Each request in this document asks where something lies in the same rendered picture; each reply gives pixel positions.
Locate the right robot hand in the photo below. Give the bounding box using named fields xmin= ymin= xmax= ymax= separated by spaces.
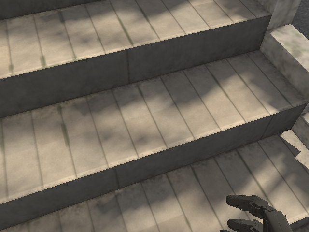
xmin=219 ymin=194 xmax=293 ymax=232

